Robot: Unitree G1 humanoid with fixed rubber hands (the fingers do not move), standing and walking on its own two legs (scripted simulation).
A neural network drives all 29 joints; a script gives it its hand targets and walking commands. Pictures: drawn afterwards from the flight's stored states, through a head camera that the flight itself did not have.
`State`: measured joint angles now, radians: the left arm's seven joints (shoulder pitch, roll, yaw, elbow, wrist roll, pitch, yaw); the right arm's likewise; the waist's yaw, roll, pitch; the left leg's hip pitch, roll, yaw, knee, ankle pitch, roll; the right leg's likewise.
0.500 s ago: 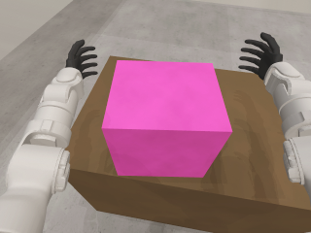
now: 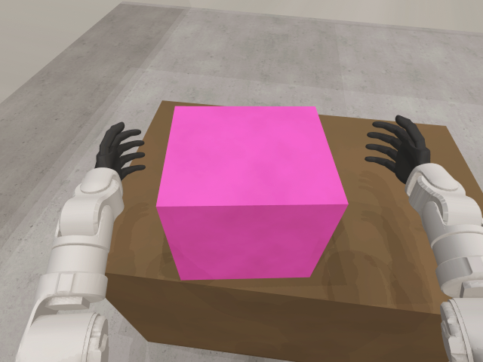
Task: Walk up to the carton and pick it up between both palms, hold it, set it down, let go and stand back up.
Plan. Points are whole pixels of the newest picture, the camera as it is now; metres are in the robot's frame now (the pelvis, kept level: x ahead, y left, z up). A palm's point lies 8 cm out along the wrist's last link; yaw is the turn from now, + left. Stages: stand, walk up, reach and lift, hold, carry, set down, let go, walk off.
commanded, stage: set down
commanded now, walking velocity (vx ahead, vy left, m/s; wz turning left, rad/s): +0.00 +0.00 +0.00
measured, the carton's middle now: (245, 196) +0.41 -0.01 +0.02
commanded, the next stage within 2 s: none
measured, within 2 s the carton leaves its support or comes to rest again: neither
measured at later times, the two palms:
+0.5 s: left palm (108, 222) +0.32 +0.22 +0.06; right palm (396, 217) +0.32 -0.26 +0.07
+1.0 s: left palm (115, 270) +0.27 +0.21 +0.01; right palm (393, 271) +0.25 -0.25 +0.01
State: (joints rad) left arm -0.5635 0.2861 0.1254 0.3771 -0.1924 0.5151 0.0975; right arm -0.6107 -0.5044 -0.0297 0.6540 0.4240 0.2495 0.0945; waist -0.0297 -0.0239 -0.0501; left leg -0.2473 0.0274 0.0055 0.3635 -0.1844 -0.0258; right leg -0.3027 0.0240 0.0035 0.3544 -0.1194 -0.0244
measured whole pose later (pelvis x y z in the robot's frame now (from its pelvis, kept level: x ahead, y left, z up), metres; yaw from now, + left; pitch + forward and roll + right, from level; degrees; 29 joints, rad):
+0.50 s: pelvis +0.00 +0.00 +0.00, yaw +0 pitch +1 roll +1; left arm -0.25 0.23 0.09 0.27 -0.18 0.30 0.10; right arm -0.27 -0.40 -0.06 0.46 0.32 0.09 0.10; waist -0.01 -0.02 0.00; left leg -0.19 0.02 0.00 0.35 -0.19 -0.02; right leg -0.26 0.02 0.01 0.38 -0.14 -0.02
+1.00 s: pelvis +0.03 +0.01 +0.00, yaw -1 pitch -1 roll +0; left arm 0.12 0.16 0.00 0.28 -0.13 -0.09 0.10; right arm 0.12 -0.34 0.00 0.45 0.34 -0.22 0.12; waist 0.00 -0.02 0.00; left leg -0.10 0.03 0.01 0.38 -0.26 -0.02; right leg -0.16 0.03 0.03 0.38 -0.20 -0.02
